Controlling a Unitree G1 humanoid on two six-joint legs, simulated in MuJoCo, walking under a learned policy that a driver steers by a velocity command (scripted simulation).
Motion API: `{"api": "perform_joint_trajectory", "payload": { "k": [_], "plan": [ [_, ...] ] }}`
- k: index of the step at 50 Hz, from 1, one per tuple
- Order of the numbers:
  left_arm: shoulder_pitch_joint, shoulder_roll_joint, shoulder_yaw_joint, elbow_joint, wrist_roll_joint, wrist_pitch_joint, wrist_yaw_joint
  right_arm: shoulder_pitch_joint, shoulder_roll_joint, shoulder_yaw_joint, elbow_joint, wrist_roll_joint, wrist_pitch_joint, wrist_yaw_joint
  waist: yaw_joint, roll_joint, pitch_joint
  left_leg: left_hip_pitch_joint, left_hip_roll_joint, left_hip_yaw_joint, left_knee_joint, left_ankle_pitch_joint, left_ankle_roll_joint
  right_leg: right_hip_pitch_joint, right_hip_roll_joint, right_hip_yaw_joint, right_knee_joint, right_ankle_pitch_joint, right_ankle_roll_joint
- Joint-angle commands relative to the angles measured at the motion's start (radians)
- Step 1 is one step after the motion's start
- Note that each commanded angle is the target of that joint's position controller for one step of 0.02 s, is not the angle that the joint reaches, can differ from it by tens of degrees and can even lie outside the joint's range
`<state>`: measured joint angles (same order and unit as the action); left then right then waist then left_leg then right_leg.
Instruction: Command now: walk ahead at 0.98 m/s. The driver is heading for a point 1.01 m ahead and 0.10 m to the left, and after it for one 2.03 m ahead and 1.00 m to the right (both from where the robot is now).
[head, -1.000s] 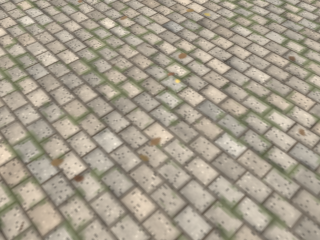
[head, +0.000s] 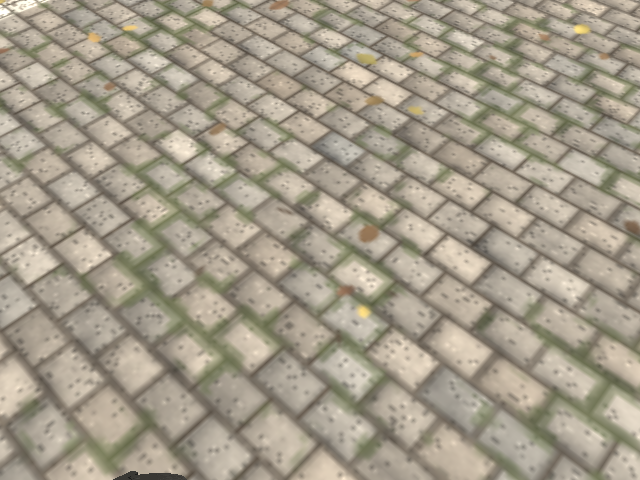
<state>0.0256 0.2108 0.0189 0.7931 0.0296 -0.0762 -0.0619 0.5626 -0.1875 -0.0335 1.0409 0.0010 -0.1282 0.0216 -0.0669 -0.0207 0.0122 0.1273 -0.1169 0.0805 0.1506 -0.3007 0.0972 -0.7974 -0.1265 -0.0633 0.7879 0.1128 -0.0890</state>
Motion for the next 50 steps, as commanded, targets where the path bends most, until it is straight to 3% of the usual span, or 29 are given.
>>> {"api": "perform_joint_trajectory", "payload": {
  "k": [1, 4, 6, 7, 8, 9, 10, 12, 14, 15, 19, 23, 26, 28, 29, 30, 31, 32, 33, 34, 35, 37, 40, 42, 44, 46, 47, 49, 50],
  "plan": [
    [-0.134, 0.031, -0.010, -0.080, -0.013, -0.011, -0.002, -0.009, -0.137, -0.011, -0.053, 0.007, -0.027, -0.013, 0.029, 0.035, 0.171, -0.200, 0.255, -0.069, -0.172, 0.685, 0.052, 0.216, 0.069, -0.077, -0.187, 0.102, -0.026],
    [-0.069, 0.091, 0.008, -0.073, -0.010, -0.012, 0.017, 0.003, -0.204, -0.017, -0.044, -0.018, -0.008, -0.033, 0.080, 0.116, 0.045, 0.045, 0.291, -0.041, 0.052, 1.263, 0.023, 0.322, 0.184, -0.113, -0.237, -0.065, -0.061],
    [0.245, 0.161, 0.041, 0.014, -0.012, -0.010, 0.044, -0.038, -0.250, -0.031, -0.042, -0.045, 0.023, -0.052, 0.233, 0.161, -0.126, 0.047, 0.317, -0.035, 0.458, 1.354, 0.024, 0.617, 0.218, -0.072, -0.254, -0.207, -0.095],
    [0.436, 0.203, 0.063, 0.070, 0.001, -0.006, 0.062, -0.088, -0.243, -0.033, -0.055, -0.047, 0.030, -0.053, 0.325, 0.145, -0.204, -0.112, 0.285, -0.022, 0.745, 1.153, 0.030, 0.853, 0.151, -0.014, -0.265, -0.278, -0.122],
    [0.536, 0.287, 0.089, 0.086, 0.031, -0.003, 0.077, -0.065, -0.112, -0.008, -0.095, -0.030, 0.021, -0.034, 0.285, -0.048, -0.302, -0.449, 0.162, -0.022, 1.153, 0.470, 0.031, 1.122, -0.110, 0.316, -0.235, -0.565, -0.179],
    [0.490, 0.280, 0.095, 0.090, 0.030, -0.003, 0.055, 0.026, -0.067, 0.000, -0.119, 0.029, 0.000, -0.014, 0.182, -0.251, -0.402, -0.769, 0.019, -0.156, 1.409, -0.146, 0.018, 1.279, -0.275, 0.880, -0.450, -0.719, -0.290],
    [0.391, 0.209, 0.088, 0.090, 0.012, -0.008, 0.042, -0.117, -0.139, -0.010, -0.150, 0.019, -0.003, -0.027, 0.174, -0.093, -0.235, -0.874, 0.112, -0.185, 1.378, -0.030, 0.050, 1.158, -0.209, 0.772, -0.518, -0.711, -0.238],
    [0.312, 0.098, 0.063, 0.110, 0.013, -0.027, 0.035, -0.236, -0.118, -0.005, -0.179, -0.001, -0.001, -0.018, 0.113, 0.079, -0.046, -0.827, 0.182, -0.175, 1.250, 0.060, 0.049, 0.851, -0.144, 0.518, -0.571, -0.508, -0.186],
    [0.316, 0.057, 0.043, 0.142, 0.004, -0.040, 0.046, -0.215, -0.064, 0.008, -0.190, -0.038, 0.031, 0.007, 0.035, 0.036, 0.009, -0.751, 0.223, -0.176, 1.166, 0.060, 0.022, 0.663, -0.079, 0.388, -0.623, -0.477, -0.143],
    [0.333, 0.057, 0.041, 0.157, -0.007, -0.050, 0.048, -0.237, -0.054, 0.012, -0.202, -0.045, 0.042, 0.016, 0.024, 0.020, 0.044, -0.768, 0.242, -0.165, 1.136, 0.057, 0.006, 0.624, -0.060, 0.352, -0.652, -0.457, -0.138],
    [0.391, 0.103, 0.042, 0.168, -0.023, -0.072, 0.038, -0.488, -0.080, 0.024, -0.309, -0.050, 0.050, 0.033, 0.052, 0.016, 0.154, -0.853, 0.272, -0.059, 0.851, 0.257, -0.035, 0.542, 0.016, 0.171, -0.749, -0.191, -0.126],
    [0.469, 0.143, 0.043, 0.185, -0.046, -0.089, 0.040, -0.641, -0.075, 0.043, -0.355, -0.024, 0.037, 0.046, 0.102, 0.012, 0.168, -0.640, 0.204, 0.036, 0.493, 0.528, -0.007, 0.576, 0.016, 0.085, -0.834, 0.124, -0.088],
    [0.503, 0.191, 0.044, 0.198, -0.031, -0.077, 0.050, -0.645, -0.128, 0.029, -0.360, -0.030, 0.035, 0.032, 0.095, -0.033, 0.103, -0.622, 0.126, 0.072, 0.394, 0.459, 0.032, 0.857, -0.019, 0.040, -0.723, 0.560, -0.061],
    [0.501, 0.234, 0.051, 0.206, -0.003, -0.052, 0.070, -0.491, -0.177, 0.006, -0.326, -0.033, 0.036, 0.012, 0.003, -0.102, -0.027, -0.464, 0.056, 0.060, 0.398, 0.293, 0.059, 0.958, -0.055, 0.032, -0.456, 0.864, -0.045],
    [0.472, 0.255, 0.057, 0.204, 0.009, -0.035, 0.082, -0.292, -0.213, -0.013, -0.264, -0.031, 0.038, -0.004, -0.093, -0.117, -0.129, -0.275, 0.041, 0.044, 0.398, 0.223, 0.075, 0.930, -0.061, 0.024, -0.220, 0.874, -0.040],
    [0.428, 0.247, 0.058, 0.192, 0.014, -0.026, 0.087, -0.088, -0.258, -0.036, -0.203, -0.040, 0.044, -0.022, -0.190, -0.106, -0.212, -0.050, 0.108, -0.016, 0.404, 0.154, 0.097, 0.783, -0.028, 0.014, 0.073, 0.687, -0.036],
    [0.466, 0.115, 0.032, 0.154, 0.000, -0.032, 0.073, 0.015, -0.351, -0.063, -0.184, -0.065, 0.047, -0.038, -0.149, 0.100, -0.321, 0.201, 0.362, -0.327, 0.419, -0.103, 0.138, 0.484, 0.089, 0.014, 0.489, 0.025, -0.033],
    [0.583, 0.065, 0.020, 0.132, -0.063, -0.051, 0.055, -0.026, -0.362, -0.074, -0.180, -0.065, 0.048, -0.017, -0.040, 0.335, -0.459, 0.374, 0.539, -0.909, 0.191, -0.231, 0.253, 0.180, 0.231, 0.150, 0.765, -0.576, -0.017],
    [0.440, 0.137, 0.030, 0.108, -0.050, -0.053, 0.068, -0.134, -0.283, -0.069, -0.186, -0.046, 0.045, -0.004, -0.035, 0.154, -0.299, 0.267, 0.465, -0.803, 0.138, -0.233, 0.207, 0.072, 0.135, 0.173, 0.747, -0.466, -0.045],
    [0.330, 0.141, 0.029, 0.083, -0.042, -0.056, 0.066, -0.184, -0.213, -0.054, -0.177, -0.038, 0.033, 0.000, -0.026, 0.047, -0.152, 0.088, 0.433, -0.627, 0.123, -0.103, 0.185, 0.063, 0.099, 0.154, 0.678, -0.384, -0.042],
    [0.295, 0.116, 0.023, 0.075, -0.027, -0.052, 0.061, -0.211, -0.166, -0.044, -0.164, -0.045, 0.026, 0.003, 0.012, -0.025, -0.079, -0.051, 0.390, -0.520, 0.099, -0.018, 0.158, 0.102, 0.066, 0.156, 0.609, -0.365, -0.041],
    [0.314, 0.066, 0.010, 0.062, 0.007, -0.019, 0.036, -0.208, -0.112, -0.022, -0.131, -0.036, 0.015, -0.006, 0.088, 0.020, -0.019, -0.250, 0.331, -0.395, 0.041, 0.005, 0.123, 0.190, 0.026, 0.158, 0.522, -0.362, -0.021],
    [0.190, 0.054, -0.001, 0.005, 0.019, 0.005, 0.013, -0.167, -0.126, -0.022, -0.101, -0.009, -0.006, -0.007, 0.101, 0.047, 0.088, -0.336, 0.282, -0.278, -0.058, 0.073, 0.115, 0.097, -0.018, 0.103, 0.396, -0.314, 0.017],
    [0.099, 0.053, -0.011, -0.031, 0.010, -0.001, 0.009, -0.166, -0.135, -0.018, -0.101, -0.013, -0.018, -0.002, 0.102, 0.027, 0.149, -0.380, 0.239, -0.104, -0.054, 0.574, 0.084, 0.121, 0.012, 0.043, 0.211, -0.190, 0.029],
    [0.048, 0.020, -0.030, -0.038, -0.005, -0.018, 0.002, -0.153, -0.131, -0.010, -0.095, 0.000, -0.031, 0.001, 0.080, 0.027, 0.139, -0.427, 0.179, 0.037, -0.015, 0.820, 0.018, 0.293, 0.082, -0.043, -0.057, 0.008, 0.021],
    [0.030, 0.021, -0.033, -0.029, -0.016, -0.025, -0.003, -0.105, -0.153, -0.007, -0.081, 0.010, -0.042, -0.008, 0.060, 0.061, 0.101, -0.352, 0.202, 0.057, -0.005, 0.867, -0.015, 0.386, 0.134, -0.089, -0.170, 0.181, 0.001],
    [-0.015, 0.074, -0.006, -0.060, -0.072, -0.045, 0.005, -0.112, -0.221, -0.016, -0.100, 0.015, -0.026, -0.041, 0.049, 0.109, 0.018, -0.257, 0.218, 0.033, 0.087, 0.987, -0.048, 0.397, 0.165, -0.038, -0.172, 0.181, 0.001],
    [0.062, 0.162, 0.028, -0.063, -0.060, -0.051, -0.010, -0.176, -0.270, -0.027, -0.136, 0.004, 0.011, -0.083, 0.121, 0.155, -0.071, -0.127, 0.230, 0.061, 0.276, 1.111, -0.118, 0.447, 0.225, -0.061, -0.229, 0.149, -0.005],
    [0.189, 0.204, 0.052, -0.032, -0.053, -0.044, -0.014, -0.203, -0.276, -0.030, -0.154, -0.010, 0.029, -0.095, 0.178, 0.170, -0.137, -0.138, 0.236, 0.055, 0.442, 1.152, -0.137, 0.580, 0.249, -0.058, -0.216, 0.125, -0.014]
  ]
}}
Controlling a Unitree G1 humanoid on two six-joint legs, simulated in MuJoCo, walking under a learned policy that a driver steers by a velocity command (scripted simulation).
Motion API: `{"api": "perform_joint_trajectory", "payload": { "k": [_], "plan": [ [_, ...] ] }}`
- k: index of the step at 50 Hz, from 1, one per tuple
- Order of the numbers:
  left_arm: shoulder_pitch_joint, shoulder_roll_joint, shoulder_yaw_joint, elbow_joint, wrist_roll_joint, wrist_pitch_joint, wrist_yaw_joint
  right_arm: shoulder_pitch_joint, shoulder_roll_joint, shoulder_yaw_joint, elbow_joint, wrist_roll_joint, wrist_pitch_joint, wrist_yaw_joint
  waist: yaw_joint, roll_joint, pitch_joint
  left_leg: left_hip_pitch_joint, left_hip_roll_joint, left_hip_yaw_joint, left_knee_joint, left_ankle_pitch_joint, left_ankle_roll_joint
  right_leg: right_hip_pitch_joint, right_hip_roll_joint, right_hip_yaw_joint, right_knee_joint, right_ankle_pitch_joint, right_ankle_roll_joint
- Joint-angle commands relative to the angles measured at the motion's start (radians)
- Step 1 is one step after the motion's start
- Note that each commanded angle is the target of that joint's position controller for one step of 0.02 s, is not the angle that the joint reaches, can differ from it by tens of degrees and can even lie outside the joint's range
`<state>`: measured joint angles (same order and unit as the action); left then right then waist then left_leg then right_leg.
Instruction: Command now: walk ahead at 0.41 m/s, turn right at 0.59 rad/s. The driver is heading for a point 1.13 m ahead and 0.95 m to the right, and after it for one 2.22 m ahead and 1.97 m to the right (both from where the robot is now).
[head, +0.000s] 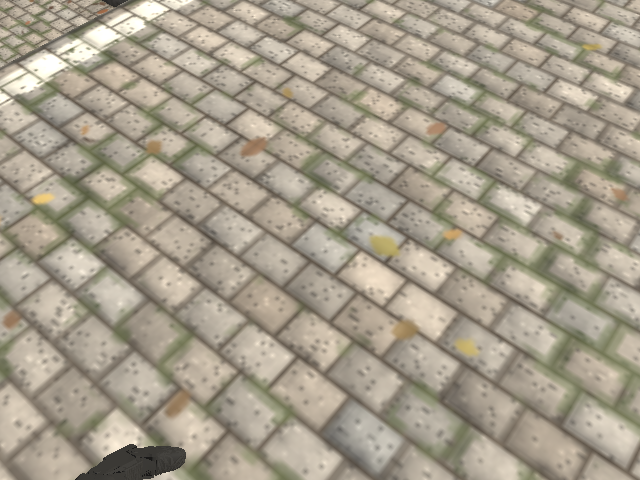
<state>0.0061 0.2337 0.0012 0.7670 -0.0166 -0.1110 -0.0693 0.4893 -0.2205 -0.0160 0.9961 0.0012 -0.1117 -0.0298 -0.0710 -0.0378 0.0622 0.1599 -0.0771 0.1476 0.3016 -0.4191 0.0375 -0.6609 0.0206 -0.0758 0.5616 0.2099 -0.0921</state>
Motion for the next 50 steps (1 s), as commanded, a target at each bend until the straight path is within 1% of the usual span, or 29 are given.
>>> {"api": "perform_joint_trajectory", "payload": {
  "k": [1, 2, 3, 4, 5, 6, 7, 9, 10, 11, 13, 16, 18, 21, 23, 25, 26, 27, 28, 29, 30, 31, 32, 35, 38, 42, 45, 48, 50],
  "plan": [
    [0.398, 0.215, 0.092, 0.042, -0.002, 0.003, -0.002, -0.207, -0.249, -0.051, -0.137, -0.016, 0.024, -0.046, 0.283, 0.183, -0.238, -0.265, 0.184, -0.013, 0.549, 1.214, -0.097, 0.625, 0.071, 0.012, -0.037, 0.067, -0.042],
    [0.485, 0.225, 0.092, 0.072, -0.001, 0.018, 0.015, -0.222, -0.188, -0.038, -0.160, -0.026, 0.023, -0.029, 0.284, -0.004, -0.233, -0.427, 0.047, -0.008, 0.946, 0.427, -0.116, 0.760, -0.049, 0.155, -0.107, 0.255, -0.076],
    [0.398, 0.275, 0.083, 0.023, 0.058, 0.015, 0.024, -0.050, -0.043, -0.001, -0.193, -0.052, 0.005, 0.000, 0.112, -0.305, -0.302, -0.781, -0.068, -0.154, 1.311, -0.271, -0.141, 0.985, -0.226, 0.518, 0.069, 0.825, -0.228],
    [0.350, 0.278, 0.094, -0.029, 0.090, 0.020, 0.028, 0.044, -0.080, 0.005, -0.211, -0.008, -0.014, 0.024, 0.120, -0.199, -0.548, -0.863, -0.048, -0.338, 1.438, -0.204, -0.117, 1.096, -0.369, 0.782, -0.077, 0.581, -0.378],
    [0.238, 0.247, 0.100, -0.101, 0.059, 0.033, 0.033, -0.048, -0.171, -0.013, -0.242, 0.003, -0.019, 0.027, 0.117, -0.016, -0.475, -0.863, 0.003, -0.345, 1.355, -0.108, -0.075, 0.961, -0.318, 0.751, -0.140, 0.295, -0.359],
    [0.158, 0.209, 0.091, -0.118, 0.014, 0.042, 0.035, -0.136, -0.199, -0.029, -0.264, -0.004, -0.009, 0.020, 0.068, 0.134, -0.304, -0.880, 0.035, -0.312, 1.260, -0.062, -0.070, 0.751, -0.244, 0.675, -0.207, 0.073, -0.314],
    [0.131, 0.187, 0.080, -0.132, 0.000, 0.045, 0.036, -0.170, -0.205, -0.036, -0.276, -0.018, 0.008, 0.008, 0.038, 0.181, -0.224, -0.852, 0.057, -0.304, 1.189, -0.044, -0.076, 0.592, -0.213, 0.650, -0.247, 0.018, -0.286],
    [0.133, 0.183, 0.082, -0.142, 0.008, 0.054, 0.042, -0.200, -0.196, -0.044, -0.311, -0.026, 0.040, -0.006, 0.010, 0.123, -0.143, -0.781, 0.078, -0.300, 1.031, -0.029, -0.095, 0.398, -0.135, 0.566, -0.269, 0.094, -0.250],
    [0.146, 0.183, 0.084, -0.142, 0.007, 0.057, 0.049, -0.218, -0.172, -0.042, -0.328, -0.030, 0.044, -0.014, 0.011, 0.100, -0.138, -0.755, 0.077, -0.288, 0.945, -0.012, -0.104, 0.343, -0.096, 0.519, -0.254, 0.163, -0.230],
    [0.163, 0.196, 0.090, -0.142, 0.007, 0.062, 0.060, -0.247, -0.149, -0.037, -0.347, -0.034, 0.046, -0.021, 0.017, 0.086, -0.154, -0.739, 0.060, -0.274, 0.860, 0.028, -0.113, 0.322, -0.063, 0.485, -0.230, 0.231, -0.212],
    [0.190, 0.228, 0.104, -0.144, -0.001, 0.088, 0.089, -0.308, -0.124, -0.033, -0.378, -0.027, 0.057, -0.030, 0.030, 0.039, -0.216, -0.730, 0.021, -0.270, 0.715, 0.114, -0.134, 0.349, -0.035, 0.481, -0.187, 0.268, -0.166],
    [0.198, 0.238, 0.113, -0.166, -0.021, 0.132, 0.124, -0.389, -0.133, -0.037, -0.407, -0.008, 0.071, -0.032, 0.053, -0.031, -0.266, -0.741, -0.005, -0.303, 0.584, 0.228, -0.142, 0.415, -0.013, 0.525, -0.157, 0.075, -0.072],
    [0.208, 0.234, 0.117, -0.182, -0.021, 0.148, 0.135, -0.447, -0.142, -0.042, -0.423, -0.005, 0.070, -0.027, 0.075, -0.066, -0.236, -0.761, -0.011, -0.328, 0.515, 0.251, -0.136, 0.441, -0.010, 0.579, -0.159, -0.084, -0.042],
    [0.226, 0.221, 0.122, -0.204, -0.009, 0.157, 0.139, -0.512, -0.151, -0.048, -0.439, -0.006, 0.050, -0.015, 0.102, -0.106, -0.185, -0.768, -0.014, -0.359, 0.410, 0.239, -0.122, 0.491, -0.023, 0.661, -0.137, -0.166, -0.055],
    [0.216, 0.214, 0.124, -0.226, -0.006, 0.158, 0.137, -0.509, -0.167, -0.057, -0.435, -0.006, 0.033, -0.004, 0.100, -0.118, -0.183, -0.700, -0.014, -0.372, 0.315, 0.228, -0.110, 0.509, -0.031, 0.708, -0.101, -0.127, -0.059],
    [0.177, 0.208, 0.124, -0.253, -0.011, 0.161, 0.131, -0.458, -0.180, -0.070, -0.411, 0.002, 0.024, 0.005, 0.076, -0.128, -0.178, -0.555, -0.002, -0.357, 0.160, 0.270, -0.090, 0.468, -0.004, 0.729, -0.061, -0.160, -0.038],
    [0.172, 0.188, 0.118, -0.260, -0.017, 0.165, 0.125, -0.415, -0.177, -0.076, -0.392, 0.005, 0.023, 0.008, 0.058, -0.083, -0.184, -0.417, 0.042, -0.341, 0.031, 0.405, -0.064, 0.404, 0.048, 0.692, 0.014, -0.343, -0.009],
    [0.262, 0.118, 0.098, -0.247, -0.011, 0.169, 0.118, -0.417, -0.201, -0.081, -0.398, -0.007, 0.034, 0.004, 0.109, 0.077, -0.246, -0.216, 0.226, -0.467, 0.046, 0.527, 0.022, 0.269, 0.132, 0.575, 0.200, -0.759, 0.034],
    [0.300, 0.134, 0.099, -0.260, -0.009, 0.164, 0.112, -0.402, -0.237, -0.086, -0.427, -0.036, 0.055, 0.001, 0.128, 0.252, -0.250, -0.134, 0.413, -0.659, 0.077, 0.761, 0.160, 0.094, 0.232, 0.395, 0.377, -0.955, 0.081],
    [0.311, 0.235, 0.122, -0.273, -0.002, 0.148, 0.095, -0.357, -0.227, -0.094, -0.416, -0.044, 0.061, 0.000, 0.126, 0.331, -0.291, -0.159, 0.526, -0.806, 0.039, 0.668, 0.257, 0.021, 0.139, 0.345, 0.584, -0.897, 0.130],
    [0.289, 0.293, 0.138, -0.243, -0.009, 0.148, 0.090, -0.400, -0.177, -0.085, -0.438, -0.033, 0.064, -0.005, 0.108, 0.238, -0.222, -0.221, 0.453, -0.696, 0.034, 0.539, 0.235, 0.000, 0.081, 0.311, 0.657, -0.794, 0.159],
    [0.283, 0.290, 0.142, -0.220, -0.012, 0.161, 0.094, -0.435, -0.149, -0.076, -0.448, -0.026, 0.076, -0.013, 0.108, 0.167, -0.169, -0.277, 0.368, -0.566, 0.037, 0.404, 0.179, -0.011, 0.055, 0.286, 0.701, -0.706, 0.171],
    [0.295, 0.269, 0.136, -0.209, -0.008, 0.173, 0.099, -0.454, -0.150, -0.071, -0.460, -0.019, 0.087, -0.021, 0.112, 0.126, -0.144, -0.336, 0.323, -0.487, 0.028, 0.356, 0.148, -0.003, 0.043, 0.249, 0.763, -0.646, 0.179],
    [0.263, 0.191, 0.110, -0.236, -0.012, 0.174, 0.098, -0.437, -0.167, -0.069, -0.445, -0.030, 0.101, -0.032, 0.092, 0.153, -0.102, -0.387, 0.268, -0.322, -0.015, 0.411, 0.152, -0.016, -0.008, 0.134, 0.752, -0.552, 0.191],
    [0.198, 0.172, 0.102, -0.263, -0.013, 0.166, 0.097, -0.377, -0.184, -0.079, -0.417, -0.034, 0.109, -0.035, 0.048, 0.183, -0.137, -0.277, 0.316, -0.281, -0.024, 0.437, 0.192, -0.052, -0.074, 0.114, 0.652, -0.538, 0.211],
    [0.174, 0.155, 0.099, -0.271, -0.005, 0.164, 0.085, -0.384, -0.222, -0.098, -0.396, -0.026, 0.111, -0.023, 0.043, 0.189, -0.163, -0.258, 0.370, -0.214, -0.029, 0.410, 0.200, 0.022, -0.120, 0.092, 0.501, -0.534, 0.198],
    [0.174, 0.151, 0.101, -0.263, -0.006, 0.170, 0.072, -0.408, -0.240, -0.110, -0.385, -0.015, 0.110, -0.009, 0.053, 0.202, -0.161, -0.302, 0.387, -0.140, -0.025, 0.378, 0.176, 0.146, -0.117, 0.048, 0.356, -0.529, 0.161],
    [0.176, 0.160, 0.112, -0.261, -0.008, 0.184, 0.057, -0.398, -0.250, -0.120, -0.364, 0.005, 0.102, 0.008, 0.061, 0.207, -0.162, -0.291, 0.419, -0.098, 0.020, 0.374, 0.142, 0.245, -0.098, 0.008, 0.190, -0.542, 0.113],
    [0.247, 0.163, 0.128, -0.233, -0.011, 0.192, 0.055, -0.398, -0.231, -0.120, -0.349, 0.023, 0.102, 0.013, 0.105, 0.178, -0.177, -0.334, 0.402, -0.037, 0.137, 0.336, 0.068, 0.397, -0.052, -0.021, -0.007, -0.453, 0.059]
  ]
}}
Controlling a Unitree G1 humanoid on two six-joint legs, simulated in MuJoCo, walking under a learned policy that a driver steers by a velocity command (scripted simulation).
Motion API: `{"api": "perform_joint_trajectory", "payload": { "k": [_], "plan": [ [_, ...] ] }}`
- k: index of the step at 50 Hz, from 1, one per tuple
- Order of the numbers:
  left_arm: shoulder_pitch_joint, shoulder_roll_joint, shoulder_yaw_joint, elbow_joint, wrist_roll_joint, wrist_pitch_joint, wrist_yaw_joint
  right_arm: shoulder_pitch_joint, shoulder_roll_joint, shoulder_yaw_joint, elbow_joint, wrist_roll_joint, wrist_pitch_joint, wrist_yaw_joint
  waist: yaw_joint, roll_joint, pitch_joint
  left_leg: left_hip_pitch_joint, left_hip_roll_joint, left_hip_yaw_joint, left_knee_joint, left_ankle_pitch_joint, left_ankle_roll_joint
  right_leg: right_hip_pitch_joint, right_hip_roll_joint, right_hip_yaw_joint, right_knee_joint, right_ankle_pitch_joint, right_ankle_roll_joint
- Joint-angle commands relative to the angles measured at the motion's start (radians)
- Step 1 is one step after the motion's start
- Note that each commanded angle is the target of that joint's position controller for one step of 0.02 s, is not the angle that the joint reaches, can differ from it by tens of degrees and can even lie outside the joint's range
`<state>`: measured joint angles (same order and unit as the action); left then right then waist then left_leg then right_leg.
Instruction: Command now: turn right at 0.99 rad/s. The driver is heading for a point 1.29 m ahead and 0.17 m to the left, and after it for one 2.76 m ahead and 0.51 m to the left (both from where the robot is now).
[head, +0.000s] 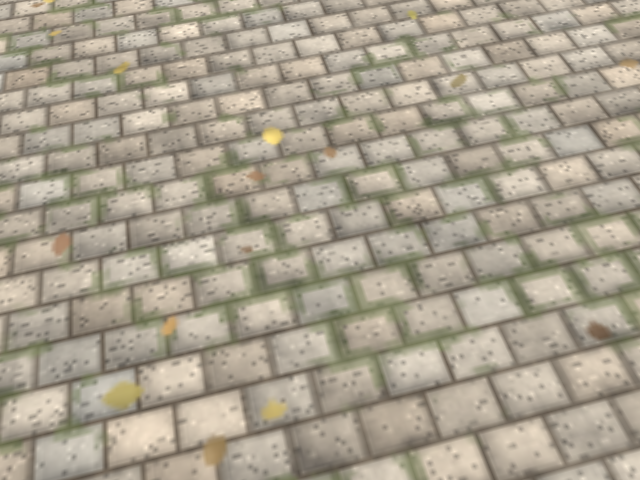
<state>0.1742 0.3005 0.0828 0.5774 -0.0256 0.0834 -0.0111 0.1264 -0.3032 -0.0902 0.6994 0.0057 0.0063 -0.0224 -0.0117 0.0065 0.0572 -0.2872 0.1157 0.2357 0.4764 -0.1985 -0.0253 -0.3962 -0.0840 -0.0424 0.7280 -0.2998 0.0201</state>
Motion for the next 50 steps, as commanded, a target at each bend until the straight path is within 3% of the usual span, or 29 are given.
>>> {"api": "perform_joint_trajectory", "payload": {
  "k": [1, 2, 3, 4, 5, 6, 7, 9, 10, 12, 15, 20, 21, 24, 26, 27, 28, 29, 30, 31, 32, 36, 41, 44, 46, 47, 48, 49, 50],
  "plan": [
    [0.162, 0.142, 0.069, -0.013, 0.001, -0.004, 0.008, 0.015, -0.105, -0.038, -0.028, 0.017, -0.012, 0.012, 0.067, 0.036, -0.161, -0.011, 0.148, -0.067, 0.117, 0.031, 0.059, 0.280, 0.057, 0.022, -0.286, 0.159, -0.103],
    [0.215, 0.297, 0.106, -0.023, 0.002, -0.013, 0.028, 0.028, -0.050, -0.022, -0.064, -0.023, -0.008, 0.020, 0.037, -0.320, -0.126, -0.361, 0.007, 0.017, 0.489, -0.413, -0.050, 0.455, -0.214, 0.428, -0.324, 0.594, -0.226],
    [0.156, 0.326, 0.100, -0.065, 0.044, -0.047, 0.021, -0.092, -0.052, -0.019, -0.132, -0.038, -0.016, 0.008, 0.059, -0.329, -0.183, -0.517, -0.093, -0.210, 0.675, -0.474, -0.063, 0.374, -0.288, 0.633, -0.363, 0.532, -0.383],
    [0.124, 0.277, 0.090, -0.066, 0.053, -0.072, 0.012, -0.155, -0.099, -0.031, -0.141, -0.021, -0.019, -0.001, 0.079, -0.210, -0.174, -0.531, -0.085, -0.281, 0.735, -0.385, -0.032, 0.354, -0.246, 0.555, -0.401, 0.395, -0.353],
    [0.074, 0.245, 0.077, -0.061, 0.039, -0.084, 0.016, -0.136, -0.108, -0.035, -0.127, -0.007, -0.021, -0.009, 0.042, -0.176, -0.142, -0.536, -0.077, -0.297, 0.718, -0.279, -0.007, 0.326, -0.206, 0.480, -0.406, 0.336, -0.294],
    [0.020, 0.192, 0.059, -0.069, 0.017, -0.081, 0.023, -0.091, -0.117, -0.040, -0.094, -0.014, -0.017, -0.020, 0.015, -0.130, -0.148, -0.516, -0.057, -0.303, 0.705, -0.208, -0.005, 0.311, -0.176, 0.419, -0.386, 0.322, -0.246],
    [-0.023, 0.161, 0.043, -0.077, 0.010, -0.076, 0.030, -0.057, -0.118, -0.042, -0.080, -0.023, -0.013, -0.022, -0.005, -0.149, -0.156, -0.465, -0.061, -0.293, 0.709, -0.155, -0.015, 0.267, -0.151, 0.371, -0.372, 0.383, -0.231],
    [-0.029, 0.132, 0.023, -0.075, 0.025, -0.075, 0.040, -0.021, -0.107, -0.038, -0.062, -0.019, -0.011, -0.012, -0.015, -0.150, -0.194, -0.383, -0.081, -0.277, 0.737, -0.094, -0.031, 0.237, -0.118, 0.322, -0.359, 0.472, -0.228],
    [0.014, 0.125, 0.021, -0.056, 0.020, -0.081, 0.040, 0.003, -0.099, -0.033, -0.052, -0.013, -0.015, -0.002, -0.007, -0.131, -0.225, -0.376, -0.078, -0.267, 0.690, -0.050, -0.029, 0.260, -0.097, 0.316, -0.387, 0.246, -0.222],
    [0.075, 0.137, 0.019, -0.033, 0.012, -0.098, 0.032, -0.036, -0.088, -0.024, -0.065, 0.003, -0.027, 0.019, 0.035, -0.166, -0.182, -0.421, -0.078, -0.255, 0.546, 0.003, -0.027, 0.288, -0.105, 0.405, -0.478, -0.206, -0.231],
    [0.098, 0.153, 0.017, -0.005, 0.022, -0.119, 0.031, -0.091, -0.093, -0.020, -0.079, 0.008, -0.059, 0.039, 0.058, -0.196, -0.100, -0.418, -0.074, -0.268, 0.347, 0.033, -0.014, 0.297, -0.137, 0.447, -0.525, -0.239, -0.234],
    [0.122, 0.166, 0.015, 0.015, 0.008, -0.145, 0.019, -0.108, -0.076, -0.006, -0.085, 0.019, -0.101, 0.053, 0.078, -0.167, -0.030, -0.343, -0.074, -0.254, 0.193, 0.016, 0.011, 0.238, -0.152, 0.445, -0.533, -0.242, -0.249],
    [0.174, 0.180, 0.017, 0.036, 0.067, -0.135, -0.006, -0.074, -0.054, 0.007, -0.066, -0.067, -0.048, 0.076, 0.087, -0.197, -0.052, -0.277, -0.100, -0.184, 0.183, -0.025, 0.000, 0.219, -0.087, 0.408, -0.566, -0.305, -0.228],
    [0.122, 0.164, 0.013, 0.033, 0.056, -0.131, -0.027, -0.059, -0.066, 0.009, -0.082, -0.033, -0.027, 0.087, 0.056, -0.182, -0.008, -0.140, -0.101, -0.157, 0.116, -0.064, 0.027, 0.132, -0.086, 0.385, -0.557, -0.289, -0.218],
    [0.095, 0.158, 0.011, 0.036, 0.053, -0.137, -0.017, 0.037, -0.073, 0.010, -0.057, -0.031, -0.038, 0.079, -0.003, -0.116, -0.020, 0.019, -0.104, -0.145, 0.053, -0.061, 0.069, 0.079, -0.099, 0.348, -0.510, -0.284, -0.205],
    [0.086, 0.136, 0.004, 0.040, 0.065, -0.142, -0.008, 0.153, -0.088, 0.006, -0.019, -0.034, -0.047, 0.070, -0.056, -0.054, -0.039, 0.156, -0.118, -0.158, 0.039, -0.104, 0.086, 0.020, -0.076, 0.293, -0.406, -0.240, -0.192],
    [0.049, 0.084, -0.012, 0.029, 0.082, -0.150, -0.001, 0.353, -0.145, -0.010, 0.041, -0.039, -0.060, 0.057, -0.148, 0.117, -0.083, 0.348, -0.029, -0.329, -0.041, -0.257, 0.118, -0.098, 0.008, 0.161, -0.079, -0.065, -0.159],
    [0.005, 0.029, -0.031, -0.043, 0.071, -0.169, 0.002, 0.451, -0.284, -0.039, 0.050, -0.047, -0.067, 0.055, -0.161, 0.383, -0.096, 0.508, 0.183, -0.834, -0.250, -0.573, 0.217, -0.401, 0.138, 0.019, 0.244, -0.155, -0.099],
    [-0.016, 0.064, -0.028, -0.057, 0.083, -0.173, 0.000, 0.376, -0.245, -0.033, 0.027, -0.035, -0.060, 0.064, -0.115, 0.260, -0.074, 0.502, 0.232, -1.109, -0.333, -0.690, 0.284, -0.565, 0.150, 0.110, 0.395, -0.144, -0.089],
    [-0.040, 0.093, -0.022, -0.043, 0.089, -0.175, -0.006, 0.297, -0.200, -0.024, 0.001, -0.030, -0.058, 0.064, -0.082, 0.117, -0.035, 0.457, 0.214, -1.002, -0.294, -0.630, 0.286, -0.587, 0.083, 0.135, 0.452, -0.042, -0.079],
    [-0.042, 0.108, -0.020, -0.026, 0.095, -0.181, -0.015, 0.286, -0.175, -0.019, 0.000, -0.027, -0.060, 0.062, -0.071, 0.047, -0.044, 0.399, 0.164, -0.878, -0.265, -0.516, 0.275, -0.532, 0.052, 0.131, 0.442, 0.020, -0.063],
    [-0.047, 0.075, -0.038, -0.018, 0.101, -0.151, -0.036, 0.319, -0.119, 0.001, 0.042, -0.008, -0.078, 0.043, -0.029, 0.090, 0.008, 0.225, 0.028, -0.685, -0.346, -0.269, 0.267, -0.392, 0.030, 0.085, 0.287, 0.081, 0.005],
    [-0.251, 0.045, -0.067, -0.066, 0.073, -0.146, -0.042, 0.380, -0.132, -0.011, 0.076, -0.008, -0.077, 0.036, -0.080, 0.083, 0.044, 0.171, -0.033, -0.616, -0.339, 0.016, 0.272, -0.316, 0.080, 0.032, 0.005, 0.205, 0.042],
    [-0.330, 0.050, -0.073, -0.099, 0.062, -0.153, -0.040, 0.408, -0.146, -0.016, 0.097, -0.002, -0.078, 0.028, -0.100, 0.111, 0.031, 0.188, -0.003, -0.644, -0.306, 0.248, 0.260, -0.208, 0.102, 0.024, -0.113, 0.243, 0.024],
    [-0.259, 0.073, -0.065, -0.083, 0.057, -0.159, -0.028, 0.361, -0.165, -0.020, 0.095, 0.001, -0.079, 0.023, -0.044, 0.109, -0.009, 0.169, 0.002, -0.631, -0.233, 0.469, 0.222, -0.019, 0.128, 0.029, -0.186, 0.231, -0.001],
    [-0.155, 0.111, -0.049, -0.052, 0.058, -0.162, -0.014, 0.342, -0.190, -0.025, 0.093, 0.002, -0.083, 0.024, 0.007, 0.098, -0.079, 0.146, -0.011, -0.607, -0.115, 0.668, 0.195, 0.155, 0.153, 0.021, -0.188, 0.171, -0.021],
    [0.033, 0.149, -0.029, 0.001, 0.059, -0.165, 0.005, 0.307, -0.219, -0.032, 0.087, 0.004, -0.087, 0.030, 0.106, 0.061, -0.189, 0.084, -0.054, -0.565, 0.106, 0.742, 0.167, 0.397, 0.146, 0.024, -0.192, 0.145, -0.042],
    [0.236, 0.207, -0.002, 0.037, 0.070, -0.168, 0.032, 0.273, -0.187, -0.025, 0.070, 0.003, -0.100, 0.038, 0.206, 0.030, -0.306, -0.086, -0.113, -0.540, 0.382, 0.562, 0.149, 0.671, 0.013, 0.140, -0.171, -0.015, -0.067],
    [0.359, 0.289, 0.022, 0.049, 0.113, -0.168, 0.046, 0.330, -0.019, 0.014, 0.029, 0.027, -0.109, 0.033, 0.190, -0.231, -0.478, -0.332, -0.221, -0.437, 0.735, -0.148, 0.140, 0.911, -0.319, 0.597, -0.298, -0.532, -0.131]
  ]
}}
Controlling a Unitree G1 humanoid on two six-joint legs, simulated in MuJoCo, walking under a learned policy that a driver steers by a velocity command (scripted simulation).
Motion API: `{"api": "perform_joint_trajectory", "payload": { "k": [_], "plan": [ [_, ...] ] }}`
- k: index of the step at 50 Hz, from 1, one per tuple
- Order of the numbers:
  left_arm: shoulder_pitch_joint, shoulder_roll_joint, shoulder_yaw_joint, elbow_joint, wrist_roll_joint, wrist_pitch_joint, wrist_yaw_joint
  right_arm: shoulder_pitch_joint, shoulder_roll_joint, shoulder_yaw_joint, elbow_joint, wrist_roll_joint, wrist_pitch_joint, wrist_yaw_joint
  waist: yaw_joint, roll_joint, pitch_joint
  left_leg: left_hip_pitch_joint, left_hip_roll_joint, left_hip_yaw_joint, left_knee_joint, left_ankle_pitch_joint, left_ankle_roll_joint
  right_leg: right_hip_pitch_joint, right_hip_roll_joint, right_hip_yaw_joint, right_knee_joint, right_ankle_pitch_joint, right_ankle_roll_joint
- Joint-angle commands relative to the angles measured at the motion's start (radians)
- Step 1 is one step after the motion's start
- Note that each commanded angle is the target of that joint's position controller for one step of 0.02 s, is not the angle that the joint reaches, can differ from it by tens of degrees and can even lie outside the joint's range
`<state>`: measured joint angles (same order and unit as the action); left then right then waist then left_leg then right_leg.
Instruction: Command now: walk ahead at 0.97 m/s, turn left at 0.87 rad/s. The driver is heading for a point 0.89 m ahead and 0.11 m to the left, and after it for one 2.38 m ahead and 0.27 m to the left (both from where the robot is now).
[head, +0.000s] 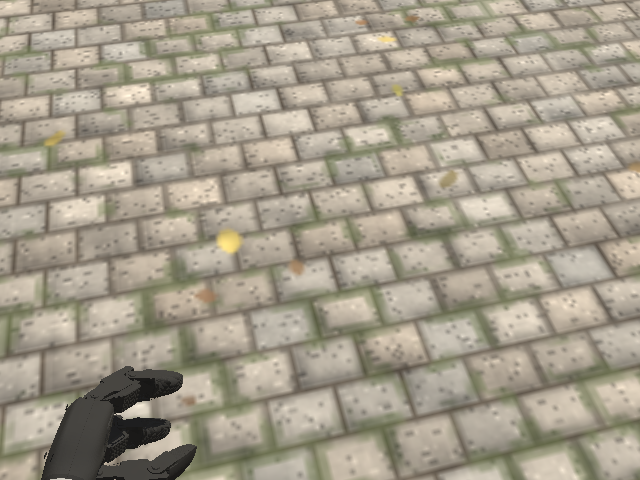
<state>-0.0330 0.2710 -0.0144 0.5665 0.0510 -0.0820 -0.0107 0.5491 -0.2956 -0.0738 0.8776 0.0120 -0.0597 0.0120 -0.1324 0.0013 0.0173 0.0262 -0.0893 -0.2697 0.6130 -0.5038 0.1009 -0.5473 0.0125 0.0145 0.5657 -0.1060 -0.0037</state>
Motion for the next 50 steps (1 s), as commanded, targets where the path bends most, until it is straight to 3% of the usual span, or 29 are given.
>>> {"api": "perform_joint_trajectory", "payload": {
  "k": [1, 2, 3, 5, 7, 9, 14, 17, 19, 20, 21, 22, 23, 24, 25, 26, 27, 29, 33, 37, 40, 41, 43, 44, 45, 46, 47, 48, 50],
  "plan": [
    [0.470, 0.310, 0.118, 0.054, 0.023, 0.008, 0.040, -0.094, -0.059, 0.008, -0.175, 0.023, -0.026, -0.002, 0.247, -0.303, -0.424, -0.751, 0.011, 0.124, 0.745, 0.045, 0.024, 0.953, -0.490, 0.884, -0.318, -0.900, -0.143],
    [0.359, 0.212, 0.102, 0.047, 0.013, 0.012, 0.039, -0.187, -0.107, -0.001, -0.166, -0.004, -0.009, -0.001, 0.231, -0.180, -0.227, -0.801, 0.079, 0.152, 0.760, 0.152, 0.025, 0.798, -0.430, 0.735, -0.310, -0.816, -0.134],
    [0.337, 0.151, 0.089, 0.061, 0.008, 0.010, 0.035, -0.225, -0.110, -0.001, -0.161, -0.024, 0.001, 0.010, 0.219, -0.079, -0.131, -0.794, 0.122, 0.170, 0.723, 0.205, 0.020, 0.684, -0.393, 0.559, -0.300, -0.620, -0.131],
    [0.348, 0.112, 0.076, 0.106, 0.008, 0.000, 0.034, -0.271, -0.077, 0.003, -0.171, -0.046, 0.025, 0.036, 0.182, -0.079, -0.023, -0.769, 0.168, 0.182, 0.686, 0.219, 0.002, 0.531, -0.324, 0.336, -0.346, -0.369, -0.112],
    [0.371, 0.081, 0.069, 0.150, -0.016, -0.022, 0.021, -0.326, -0.042, 0.015, -0.205, -0.046, 0.053, 0.053, 0.157, -0.107, 0.034, -0.804, 0.206, 0.187, 0.663, 0.227, -0.009, 0.484, -0.314, 0.211, -0.387, -0.243, -0.100],
    [0.381, 0.073, 0.068, 0.177, -0.027, -0.036, 0.011, -0.396, -0.031, 0.025, -0.247, -0.048, 0.066, 0.067, 0.141, -0.093, 0.059, -0.859, 0.217, 0.205, 0.659, 0.294, -0.015, 0.476, -0.307, 0.082, -0.417, -0.095, -0.086],
    [0.350, 0.117, 0.076, 0.213, -0.020, -0.057, 0.011, -0.571, -0.052, 0.047, -0.330, -0.041, 0.063, 0.095, 0.109, -0.036, 0.150, -0.743, 0.190, 0.343, 0.334, 0.515, 0.009, 0.391, -0.224, -0.237, -0.497, 0.225, -0.043],
    [0.434, 0.189, 0.089, 0.238, -0.020, -0.048, 0.020, -0.601, -0.059, 0.050, -0.324, -0.040, 0.053, 0.097, 0.112, -0.037, 0.105, -0.570, 0.074, 0.474, 0.178, 0.510, 0.070, 0.522, -0.219, -0.306, -0.385, 0.838, -0.026],
    [0.439, 0.259, 0.102, 0.236, -0.016, -0.018, 0.033, -0.425, -0.100, 0.033, -0.270, -0.043, 0.045, 0.079, 0.005, -0.098, -0.021, -0.351, 0.000, 0.458, 0.154, 0.396, 0.105, 0.575, -0.262, -0.286, -0.119, 1.159, -0.034],
    [0.399, 0.280, 0.106, 0.222, -0.011, -0.002, 0.036, -0.213, -0.141, 0.010, -0.204, -0.044, 0.042, 0.063, -0.095, -0.118, -0.120, -0.123, -0.022, 0.413, 0.136, 0.339, 0.131, 0.518, -0.281, -0.262, 0.116, 1.179, -0.054],
    [0.378, 0.267, 0.103, 0.214, -0.008, 0.005, 0.032, -0.025, -0.189, -0.020, -0.130, -0.049, 0.045, 0.039, -0.166, -0.081, -0.193, 0.142, -0.017, 0.339, 0.051, 0.313, 0.150, 0.365, -0.243, -0.261, 0.425, 0.949, -0.053],
    [0.392, 0.139, 0.080, 0.199, -0.002, 0.002, 0.016, -0.084, -0.271, -0.051, -0.119, -0.031, 0.057, 0.014, -0.057, 0.195, -0.166, 0.282, 0.153, 0.090, 0.006, 0.261, 0.139, 0.082, -0.050, -0.245, 0.846, -0.232, -0.023],
    [0.506, 0.124, 0.059, 0.095, -0.046, -0.013, 0.012, -0.166, -0.368, -0.061, -0.189, -0.055, 0.062, 0.011, 0.056, 0.280, -0.406, 0.523, 0.422, -0.494, -0.194, 0.216, 0.342, -0.217, 0.010, -0.040, 1.117, -0.383, 0.004],
    [0.349, 0.190, 0.067, 0.094, -0.037, -0.030, 0.015, -0.136, -0.302, -0.061, -0.195, -0.049, 0.066, -0.003, -0.021, 0.044, -0.353, 0.439, 0.390, -0.502, -0.313, 0.110, 0.311, -0.284, -0.035, 0.039, 1.089, -0.246, -0.005],
    [0.341, 0.166, 0.058, 0.097, -0.045, -0.034, 0.016, -0.169, -0.259, -0.050, -0.161, -0.045, 0.054, -0.014, 0.041, -0.006, -0.160, 0.238, 0.374, -0.390, -0.344, 0.138, 0.274, -0.280, -0.087, 0.028, 0.993, -0.203, -0.012],
    [0.325, 0.139, 0.049, 0.112, -0.032, -0.027, 0.016, -0.204, -0.207, -0.035, -0.145, -0.047, 0.032, -0.015, 0.088, -0.080, -0.081, 0.067, 0.341, -0.286, -0.350, 0.202, 0.235, -0.214, -0.135, 0.034, 0.889, -0.195, -0.018],
    [0.353, 0.120, 0.041, 0.139, -0.020, -0.008, 0.010, -0.244, -0.172, -0.020, -0.149, -0.056, 0.011, -0.019, 0.130, -0.109, -0.045, -0.069, 0.313, -0.190, -0.358, 0.263, 0.212, -0.126, -0.151, 0.046, 0.840, -0.199, -0.021],
    [0.392, 0.091, 0.038, 0.174, -0.016, 0.036, -0.010, -0.236, -0.110, 0.005, -0.122, -0.046, -0.025, -0.014, 0.174, -0.087, 0.004, -0.242, 0.277, -0.055, -0.428, 0.296, 0.179, -0.025, -0.176, 0.066, 0.732, -0.206, -0.016],
    [0.187, 0.056, 0.033, 0.123, -0.042, 0.046, -0.029, -0.176, -0.096, 0.008, -0.077, -0.031, -0.065, 0.012, 0.121, -0.012, 0.139, -0.250, 0.186, 0.223, -0.533, 0.549, 0.064, -0.148, -0.142, 0.037, 0.448, 0.034, -0.043],
    [0.071, 0.026, 0.020, 0.102, -0.050, 0.027, -0.058, -0.136, -0.088, 0.025, -0.055, -0.017, -0.092, 0.005, 0.090, -0.001, 0.119, -0.167, 0.175, 0.394, -0.594, 0.907, -0.023, -0.026, -0.072, -0.115, 0.162, 0.327, -0.094],
    [0.100, 0.068, 0.030, 0.129, -0.042, 0.026, -0.063, -0.125, -0.140, 0.020, -0.045, -0.026, -0.086, -0.024, 0.121, 0.053, 0.050, 0.052, 0.214, 0.457, -0.487, 1.401, -0.075, 0.039, 0.029, -0.193, 0.080, 0.302, -0.131],
    [0.140, 0.089, 0.035, 0.142, -0.038, 0.031, -0.059, -0.125, -0.161, 0.015, -0.043, -0.037, -0.072, -0.041, 0.149, 0.092, 0.018, 0.112, 0.233, 0.465, -0.396, 1.576, -0.089, 0.075, 0.066, -0.210, 0.079, 0.224, -0.141],
    [0.420, 0.165, 0.067, 0.220, -0.037, 0.040, -0.049, -0.188, -0.208, 0.000, -0.062, -0.064, -0.031, -0.066, 0.305, 0.135, -0.121, 0.119, 0.266, 0.462, 0.003, 1.779, -0.105, 0.324, 0.134, -0.206, 0.094, 0.071, -0.177],
    [0.652, 0.208, 0.094, 0.284, -0.036, 0.042, -0.037, -0.269, -0.234, -0.009, -0.088, -0.071, -0.015, -0.070, 0.426, 0.123, -0.182, -0.021, 0.267, 0.450, 0.345, 1.674, -0.098, 0.542, 0.100, -0.116, 0.043, 0.001, -0.228],
    [0.718, 0.243, 0.118, 0.311, -0.045, 0.052, -0.018, -0.323, -0.172, 0.003, -0.095, -0.071, -0.021, -0.052, 0.437, -0.009, -0.159, -0.271, 0.123, 0.447, 0.758, 0.836, -0.080, 0.697, 0.026, 0.002, 0.047, -0.079, -0.270],
    [0.596, 0.333, 0.138, 0.287, -0.020, 0.063, -0.011, -0.241, -0.012, 0.046, -0.188, -0.045, -0.045, -0.029, 0.235, -0.321, -0.191, -0.794, -0.024, 0.322, 1.129, -0.031, -0.147, 0.962, -0.196, 0.513, 0.018, -0.028, -0.463],
    [0.546, 0.304, 0.143, 0.247, -0.035, 0.066, -0.010, -0.285, -0.064, 0.061, -0.235, -0.043, -0.071, -0.027, 0.271, -0.143, -0.283, -0.924, 0.017, 0.154, 1.114, 0.042, -0.118, 0.990, -0.271, 0.799, -0.226, -0.283, -0.519],
    [0.510, 0.232, 0.131, 0.245, -0.037, 0.065, 0.000, -0.349, -0.102, 0.064, -0.241, -0.051, -0.089, -0.018, 0.242, 0.021, -0.142, -0.910, 0.086, 0.129, 0.969, 0.154, -0.092, 0.815, -0.257, 0.757, -0.328, -0.390, -0.450],
    [0.450, 0.175, 0.113, 0.257, -0.037, 0.051, 0.005, -0.369, -0.098, 0.070, -0.246, -0.076, -0.074, -0.011, 0.139, 0.110, 0.025, -0.787, 0.150, 0.157, 0.786, 0.174, -0.102, 0.488, -0.171, 0.585, -0.358, -0.236, -0.371]
  ]
}}
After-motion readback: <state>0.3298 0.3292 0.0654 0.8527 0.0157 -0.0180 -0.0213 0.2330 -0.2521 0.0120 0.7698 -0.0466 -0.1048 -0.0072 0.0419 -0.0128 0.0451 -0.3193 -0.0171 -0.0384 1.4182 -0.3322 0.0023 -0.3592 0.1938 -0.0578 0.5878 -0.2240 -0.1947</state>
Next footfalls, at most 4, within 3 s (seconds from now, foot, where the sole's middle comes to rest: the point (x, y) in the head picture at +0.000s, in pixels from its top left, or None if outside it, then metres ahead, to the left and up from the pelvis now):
0.44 left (211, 441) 0.53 0.16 -0.75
0.88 right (180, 260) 0.99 0.23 -0.75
1.30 left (97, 149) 1.40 0.46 -0.75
1.72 right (210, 68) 1.73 0.14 -0.75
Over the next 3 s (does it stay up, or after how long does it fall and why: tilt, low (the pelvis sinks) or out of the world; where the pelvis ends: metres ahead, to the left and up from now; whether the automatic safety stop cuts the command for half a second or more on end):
stays up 2.74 0.17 -0.01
